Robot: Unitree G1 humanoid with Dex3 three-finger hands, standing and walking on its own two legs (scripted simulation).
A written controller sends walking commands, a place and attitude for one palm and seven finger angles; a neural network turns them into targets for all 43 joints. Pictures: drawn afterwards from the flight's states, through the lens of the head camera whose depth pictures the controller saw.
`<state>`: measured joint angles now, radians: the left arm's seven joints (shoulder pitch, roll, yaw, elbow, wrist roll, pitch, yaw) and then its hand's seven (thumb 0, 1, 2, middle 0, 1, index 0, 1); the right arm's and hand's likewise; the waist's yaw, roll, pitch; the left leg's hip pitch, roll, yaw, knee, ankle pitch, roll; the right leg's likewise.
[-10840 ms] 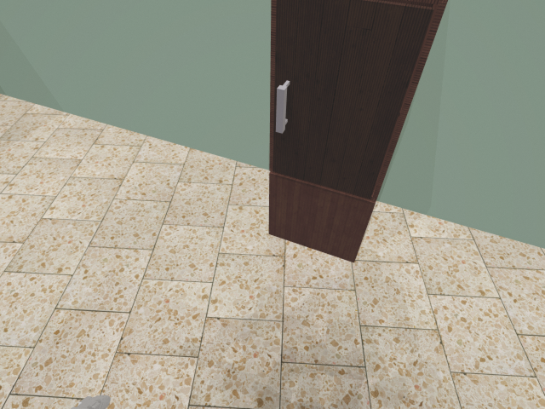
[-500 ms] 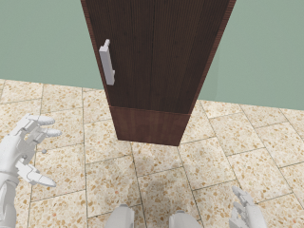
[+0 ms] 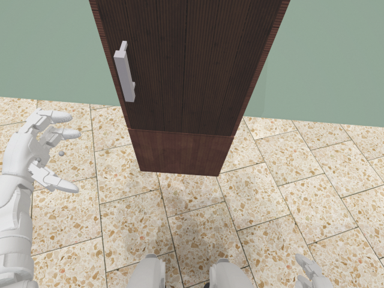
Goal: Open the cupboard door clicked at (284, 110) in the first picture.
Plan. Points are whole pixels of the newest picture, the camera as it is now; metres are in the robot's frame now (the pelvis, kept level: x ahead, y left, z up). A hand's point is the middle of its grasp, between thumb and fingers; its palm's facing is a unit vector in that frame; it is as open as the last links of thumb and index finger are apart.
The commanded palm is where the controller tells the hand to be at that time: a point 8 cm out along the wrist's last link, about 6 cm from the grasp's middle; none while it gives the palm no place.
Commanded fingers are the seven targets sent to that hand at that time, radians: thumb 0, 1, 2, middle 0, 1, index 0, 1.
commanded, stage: move the hooked fingers beside the handle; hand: left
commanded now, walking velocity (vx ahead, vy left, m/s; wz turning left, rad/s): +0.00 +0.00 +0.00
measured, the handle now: (127, 72) +0.60 +0.18 +0.04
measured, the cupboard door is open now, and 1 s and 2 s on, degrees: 0 0 0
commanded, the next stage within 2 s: slide the fingers in behind the handle in 1.90 s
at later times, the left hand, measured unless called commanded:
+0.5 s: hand (82, 122) +0.44 +0.24 +0.05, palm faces -0.04 -1.00 -0.03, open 14.0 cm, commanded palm +0.43 +0.29 +0.04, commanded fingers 0.00 -0.50 0.30 -0.30 -1.20 -0.30 -1.20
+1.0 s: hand (94, 90) +0.53 +0.24 +0.05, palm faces -0.04 -1.00 -0.02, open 14.0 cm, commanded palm +0.53 +0.27 +0.04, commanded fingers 0.00 -0.50 0.30 -0.30 -1.20 -0.30 -1.20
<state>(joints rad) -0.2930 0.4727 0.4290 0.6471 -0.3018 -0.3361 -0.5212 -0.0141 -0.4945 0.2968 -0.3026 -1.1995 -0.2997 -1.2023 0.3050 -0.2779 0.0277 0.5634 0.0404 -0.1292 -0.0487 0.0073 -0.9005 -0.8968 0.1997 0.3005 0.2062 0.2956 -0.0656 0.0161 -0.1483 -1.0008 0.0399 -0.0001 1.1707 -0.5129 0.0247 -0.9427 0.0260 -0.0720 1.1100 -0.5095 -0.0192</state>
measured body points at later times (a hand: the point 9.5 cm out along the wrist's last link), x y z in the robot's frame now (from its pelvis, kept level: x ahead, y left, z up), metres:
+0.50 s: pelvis +0.00 +0.01 -0.01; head +0.11 +0.04 +0.43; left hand +0.43 +0.30 +0.05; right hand +0.07 -0.26 -0.11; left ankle +0.02 +0.10 -0.65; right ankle +0.01 -0.11 -0.65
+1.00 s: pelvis -0.01 +0.00 -0.03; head +0.16 +0.04 +0.39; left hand +0.53 +0.29 +0.05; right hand -0.01 -0.27 -0.12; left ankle +0.02 +0.10 -0.65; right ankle +0.01 -0.11 -0.65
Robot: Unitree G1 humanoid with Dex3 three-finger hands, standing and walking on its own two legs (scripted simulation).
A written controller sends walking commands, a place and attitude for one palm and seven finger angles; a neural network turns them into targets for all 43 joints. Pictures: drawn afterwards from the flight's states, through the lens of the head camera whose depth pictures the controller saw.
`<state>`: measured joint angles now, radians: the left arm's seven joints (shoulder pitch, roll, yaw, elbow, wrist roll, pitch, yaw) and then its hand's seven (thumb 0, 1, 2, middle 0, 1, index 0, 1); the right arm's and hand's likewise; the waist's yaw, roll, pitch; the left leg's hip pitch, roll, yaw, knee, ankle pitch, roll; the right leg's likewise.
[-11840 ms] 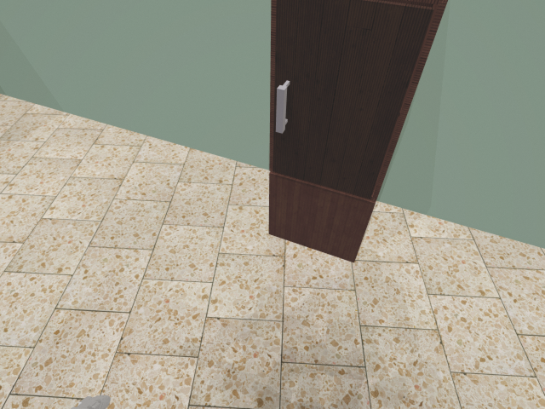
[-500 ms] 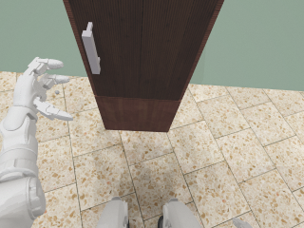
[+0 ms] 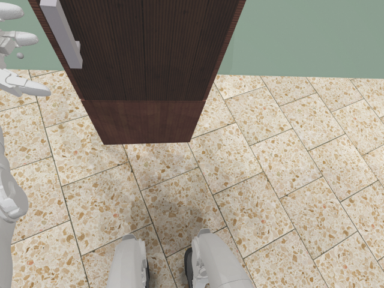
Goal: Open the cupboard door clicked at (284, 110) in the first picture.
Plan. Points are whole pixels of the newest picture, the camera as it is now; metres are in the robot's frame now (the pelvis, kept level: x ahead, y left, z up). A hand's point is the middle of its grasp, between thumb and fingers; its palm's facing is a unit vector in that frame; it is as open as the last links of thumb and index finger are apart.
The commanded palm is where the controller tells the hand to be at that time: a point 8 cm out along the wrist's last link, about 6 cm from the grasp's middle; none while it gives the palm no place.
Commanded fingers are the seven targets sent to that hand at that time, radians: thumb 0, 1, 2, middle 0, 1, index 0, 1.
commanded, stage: move the hooked fingers beside the handle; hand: left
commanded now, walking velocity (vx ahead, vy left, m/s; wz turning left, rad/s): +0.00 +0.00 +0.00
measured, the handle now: (65, 28) +0.60 +0.20 +0.06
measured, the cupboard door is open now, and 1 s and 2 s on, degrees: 0 0 0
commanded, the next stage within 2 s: slide the fingers in behind the handle in 0.90 s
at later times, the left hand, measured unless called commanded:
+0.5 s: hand (21, 46) +0.55 +0.26 +0.07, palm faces +0.01 -1.00 -0.03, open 14.0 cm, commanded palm +0.54 +0.28 +0.07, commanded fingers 0.00 -0.50 0.30 -0.30 -1.20 -0.30 -1.20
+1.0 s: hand (25, 49) +0.55 +0.26 +0.07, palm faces +0.02 -1.00 -0.04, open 14.0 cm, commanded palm +0.54 +0.28 +0.06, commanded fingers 0.00 -0.50 0.30 -0.30 -1.20 -0.30 -1.20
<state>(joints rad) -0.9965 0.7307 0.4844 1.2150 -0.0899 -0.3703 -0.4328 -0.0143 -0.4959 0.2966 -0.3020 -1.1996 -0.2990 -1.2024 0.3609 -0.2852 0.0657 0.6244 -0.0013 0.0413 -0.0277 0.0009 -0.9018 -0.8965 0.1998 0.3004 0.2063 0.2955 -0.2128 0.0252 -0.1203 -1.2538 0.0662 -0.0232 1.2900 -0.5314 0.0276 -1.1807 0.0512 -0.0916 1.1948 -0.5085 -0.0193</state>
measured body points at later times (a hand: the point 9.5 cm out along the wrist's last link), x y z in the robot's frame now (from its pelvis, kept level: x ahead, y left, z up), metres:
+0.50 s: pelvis +0.01 +0.01 +0.00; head +0.19 +0.06 +0.41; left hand +0.54 +0.32 +0.07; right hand -0.02 -0.24 -0.09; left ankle +0.03 +0.10 -0.62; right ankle +0.02 -0.12 -0.62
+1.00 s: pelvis +0.01 +0.01 +0.00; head +0.19 +0.05 +0.41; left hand +0.54 +0.31 +0.07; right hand +0.00 -0.26 -0.09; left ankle +0.03 +0.10 -0.62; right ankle +0.02 -0.12 -0.62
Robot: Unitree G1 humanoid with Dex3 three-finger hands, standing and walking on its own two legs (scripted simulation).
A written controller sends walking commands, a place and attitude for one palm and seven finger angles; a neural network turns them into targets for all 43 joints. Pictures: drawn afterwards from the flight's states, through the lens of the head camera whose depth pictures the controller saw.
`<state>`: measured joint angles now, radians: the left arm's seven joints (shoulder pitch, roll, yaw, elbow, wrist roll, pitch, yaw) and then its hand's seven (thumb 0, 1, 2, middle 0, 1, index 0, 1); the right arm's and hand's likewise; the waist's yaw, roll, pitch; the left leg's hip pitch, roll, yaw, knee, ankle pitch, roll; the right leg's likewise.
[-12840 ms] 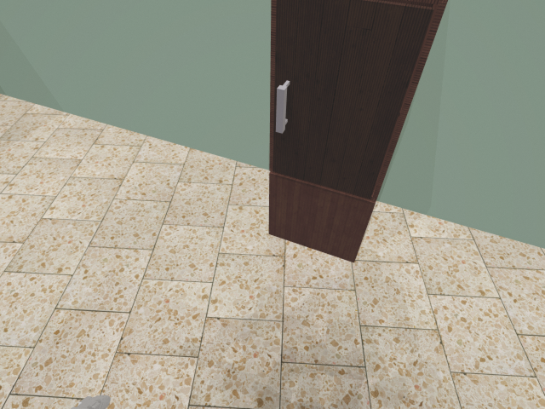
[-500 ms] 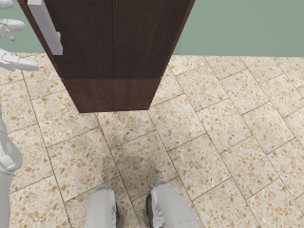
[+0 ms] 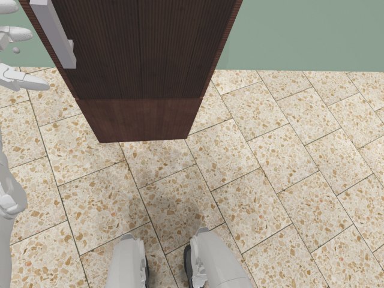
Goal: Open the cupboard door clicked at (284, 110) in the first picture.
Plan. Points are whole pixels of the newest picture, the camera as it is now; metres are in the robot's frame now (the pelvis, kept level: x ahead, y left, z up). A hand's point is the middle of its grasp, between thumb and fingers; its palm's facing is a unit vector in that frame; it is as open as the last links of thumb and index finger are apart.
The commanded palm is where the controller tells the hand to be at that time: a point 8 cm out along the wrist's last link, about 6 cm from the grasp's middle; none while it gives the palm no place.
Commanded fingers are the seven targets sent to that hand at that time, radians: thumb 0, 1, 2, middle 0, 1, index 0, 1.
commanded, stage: slide the fingers in behind the handle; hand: left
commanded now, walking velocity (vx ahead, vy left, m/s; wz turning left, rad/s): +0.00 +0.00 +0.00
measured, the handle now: (58, 27) +0.60 +0.20 +0.06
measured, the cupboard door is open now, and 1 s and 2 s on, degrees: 0 0 0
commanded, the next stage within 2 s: close the thumb around the handle in 1.60 s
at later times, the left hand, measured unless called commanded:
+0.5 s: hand (42, 49) +0.55 +0.22 +0.06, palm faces +0.01 -1.00 -0.02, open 14.0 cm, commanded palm +0.53 +0.24 +0.06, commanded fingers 0.00 -0.50 0.30 -0.30 -1.20 -0.30 -1.20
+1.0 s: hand (62, 50) +0.55 +0.19 +0.06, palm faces +0.02 -1.00 -0.01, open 13.9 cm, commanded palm +0.53 +0.21 +0.06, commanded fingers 0.00 -0.50 0.30 -0.30 -1.20 -0.30 -1.20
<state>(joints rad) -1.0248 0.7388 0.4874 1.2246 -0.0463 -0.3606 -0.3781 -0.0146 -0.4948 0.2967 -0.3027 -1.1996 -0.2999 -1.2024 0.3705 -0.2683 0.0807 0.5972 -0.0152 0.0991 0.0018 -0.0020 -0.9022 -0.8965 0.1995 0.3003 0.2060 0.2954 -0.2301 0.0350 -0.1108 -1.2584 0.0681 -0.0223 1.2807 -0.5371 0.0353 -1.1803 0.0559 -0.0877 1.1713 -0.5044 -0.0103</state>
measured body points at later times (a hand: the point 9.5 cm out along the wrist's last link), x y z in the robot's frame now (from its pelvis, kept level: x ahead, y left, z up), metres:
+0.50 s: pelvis +0.00 +0.00 +0.00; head +0.18 +0.04 +0.41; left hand +0.54 +0.27 +0.06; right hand -0.01 -0.26 -0.10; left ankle +0.02 +0.09 -0.62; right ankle +0.02 -0.12 -0.62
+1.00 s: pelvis +0.00 +0.00 +0.00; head +0.17 +0.03 +0.42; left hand +0.54 +0.24 +0.06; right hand +0.00 -0.26 -0.10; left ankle +0.02 +0.09 -0.62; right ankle +0.02 -0.12 -0.62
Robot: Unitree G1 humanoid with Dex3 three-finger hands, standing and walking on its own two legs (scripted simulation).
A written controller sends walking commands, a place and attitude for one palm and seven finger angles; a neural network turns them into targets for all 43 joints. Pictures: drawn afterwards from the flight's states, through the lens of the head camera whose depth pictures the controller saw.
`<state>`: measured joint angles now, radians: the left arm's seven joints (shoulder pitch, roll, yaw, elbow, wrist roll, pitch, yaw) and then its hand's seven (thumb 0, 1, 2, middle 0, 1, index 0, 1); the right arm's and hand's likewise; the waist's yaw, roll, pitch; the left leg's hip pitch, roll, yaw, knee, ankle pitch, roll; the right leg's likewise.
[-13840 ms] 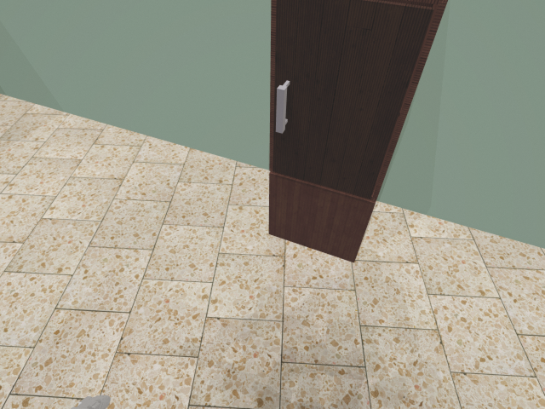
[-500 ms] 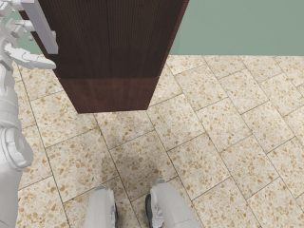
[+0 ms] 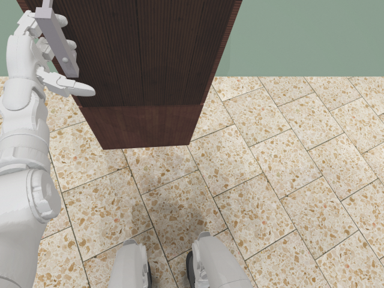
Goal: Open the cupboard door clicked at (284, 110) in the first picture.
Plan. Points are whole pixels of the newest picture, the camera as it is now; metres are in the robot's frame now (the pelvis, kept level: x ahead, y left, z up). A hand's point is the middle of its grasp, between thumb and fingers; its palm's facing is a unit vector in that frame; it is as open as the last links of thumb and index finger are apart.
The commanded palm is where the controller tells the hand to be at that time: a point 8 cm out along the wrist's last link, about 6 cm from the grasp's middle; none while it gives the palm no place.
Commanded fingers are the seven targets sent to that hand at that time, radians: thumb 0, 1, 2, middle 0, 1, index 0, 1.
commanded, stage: slide the fingers in behind the handle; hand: left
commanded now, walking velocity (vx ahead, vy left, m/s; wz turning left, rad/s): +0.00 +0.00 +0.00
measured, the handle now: (61, 39) +0.59 +0.19 +0.06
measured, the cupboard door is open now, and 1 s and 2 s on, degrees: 0 0 16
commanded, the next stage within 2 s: close the thumb around the handle in 0.60 s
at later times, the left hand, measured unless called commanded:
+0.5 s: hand (73, 62) +0.54 +0.17 +0.06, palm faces +0.01 -1.00 -0.02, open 14.0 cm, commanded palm +0.52 +0.20 +0.06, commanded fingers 0.00 -0.50 0.30 -0.30 -1.20 -0.30 -1.20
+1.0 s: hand (69, 61) +0.54 +0.18 +0.06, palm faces +0.00 -1.00 -0.01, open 11.4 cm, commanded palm +0.52 +0.21 +0.06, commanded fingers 0.00 0.40 0.68 -0.36 -1.30 -0.36 -1.30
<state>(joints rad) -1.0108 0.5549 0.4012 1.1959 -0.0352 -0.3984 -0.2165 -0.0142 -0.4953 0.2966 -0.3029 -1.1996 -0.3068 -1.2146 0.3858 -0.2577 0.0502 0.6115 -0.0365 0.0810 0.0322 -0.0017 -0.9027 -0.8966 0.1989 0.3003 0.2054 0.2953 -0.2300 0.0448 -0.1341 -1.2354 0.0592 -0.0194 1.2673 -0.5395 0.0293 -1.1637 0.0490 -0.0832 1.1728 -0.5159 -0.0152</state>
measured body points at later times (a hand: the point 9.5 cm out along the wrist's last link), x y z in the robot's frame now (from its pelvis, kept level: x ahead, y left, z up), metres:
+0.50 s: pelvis +0.00 -0.01 +0.00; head +0.16 +0.02 +0.42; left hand +0.53 +0.22 +0.06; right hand -0.01 -0.27 -0.11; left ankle +0.02 +0.10 -0.63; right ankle +0.01 -0.12 -0.63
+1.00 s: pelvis +0.00 +0.00 +0.00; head +0.16 +0.03 +0.41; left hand +0.54 +0.23 +0.06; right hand -0.01 -0.26 -0.11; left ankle +0.02 +0.10 -0.63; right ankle +0.01 -0.12 -0.63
